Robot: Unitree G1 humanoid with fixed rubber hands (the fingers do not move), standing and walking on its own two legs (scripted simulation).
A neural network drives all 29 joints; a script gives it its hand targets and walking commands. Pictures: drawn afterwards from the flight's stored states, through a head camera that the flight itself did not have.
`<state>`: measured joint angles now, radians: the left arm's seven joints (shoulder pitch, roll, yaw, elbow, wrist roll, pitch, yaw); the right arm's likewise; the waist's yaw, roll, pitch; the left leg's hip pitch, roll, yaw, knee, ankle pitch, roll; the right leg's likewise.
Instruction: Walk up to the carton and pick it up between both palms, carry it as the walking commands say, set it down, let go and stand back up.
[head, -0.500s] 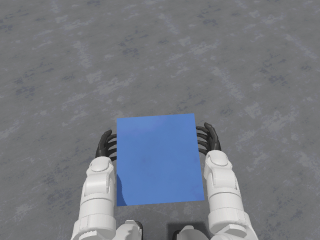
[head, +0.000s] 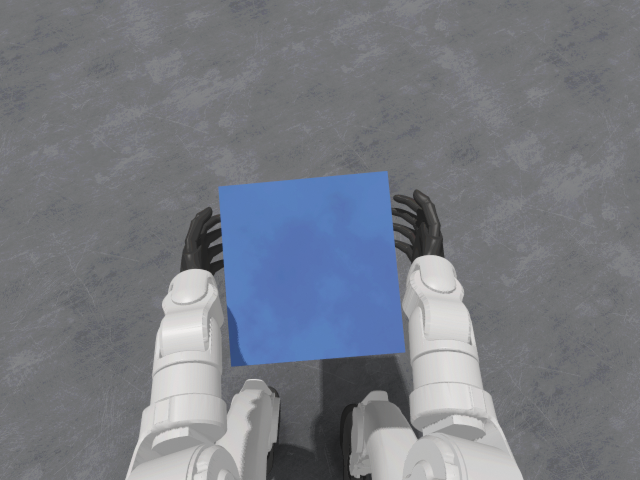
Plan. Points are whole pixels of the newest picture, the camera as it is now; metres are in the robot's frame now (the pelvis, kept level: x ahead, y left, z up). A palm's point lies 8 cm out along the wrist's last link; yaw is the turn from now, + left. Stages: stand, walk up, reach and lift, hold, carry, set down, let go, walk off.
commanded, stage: set down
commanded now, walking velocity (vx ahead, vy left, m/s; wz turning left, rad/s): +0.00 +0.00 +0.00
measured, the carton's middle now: (314, 267) +0.40 +0.02 -0.14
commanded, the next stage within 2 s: none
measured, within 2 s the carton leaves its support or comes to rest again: neither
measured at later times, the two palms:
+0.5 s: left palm (219, 266) +0.40 +0.17 -0.15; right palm (408, 257) +0.42 -0.11 -0.13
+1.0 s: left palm (230, 263) +0.43 +0.17 -0.24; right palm (393, 260) +0.45 -0.11 -0.22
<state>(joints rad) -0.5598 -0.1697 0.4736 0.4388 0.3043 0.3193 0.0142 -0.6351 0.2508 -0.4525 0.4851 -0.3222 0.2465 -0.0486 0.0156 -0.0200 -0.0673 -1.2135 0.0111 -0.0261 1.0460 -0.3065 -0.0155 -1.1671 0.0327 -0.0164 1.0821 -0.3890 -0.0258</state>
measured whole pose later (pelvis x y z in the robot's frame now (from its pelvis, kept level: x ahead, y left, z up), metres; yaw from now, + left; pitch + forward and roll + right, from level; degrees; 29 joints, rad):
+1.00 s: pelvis -0.02 +0.01 -0.15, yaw -2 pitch +43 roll +0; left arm -0.89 -0.05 0.43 0.57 0.21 0.35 0.10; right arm -0.93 0.12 -0.45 0.57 -0.25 0.30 -0.12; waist 0.03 -0.03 -0.15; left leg -1.93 0.00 -0.01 1.63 -0.45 0.00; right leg -1.89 0.05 0.01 1.67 -0.54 0.01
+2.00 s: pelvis -0.05 +0.01 -0.26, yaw -2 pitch +30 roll -1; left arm -1.40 0.23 0.31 0.73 0.01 0.32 0.12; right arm -1.40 -0.11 -0.32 0.69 -0.06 0.27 -0.19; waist 0.07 0.00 0.53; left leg -2.05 -0.01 -0.02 2.04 -0.52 -0.01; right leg -2.00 0.07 0.00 2.09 -0.62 0.02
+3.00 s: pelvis -0.03 +0.01 -0.31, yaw -3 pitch +38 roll -1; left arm -1.43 0.27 0.36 0.91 0.04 0.23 0.00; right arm -1.44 -0.13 -0.39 0.85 -0.09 0.22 -0.08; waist 0.06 -0.02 0.34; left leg -2.29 -0.02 -0.03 2.18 -0.55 -0.01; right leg -2.22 0.08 0.00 2.22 -0.66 0.02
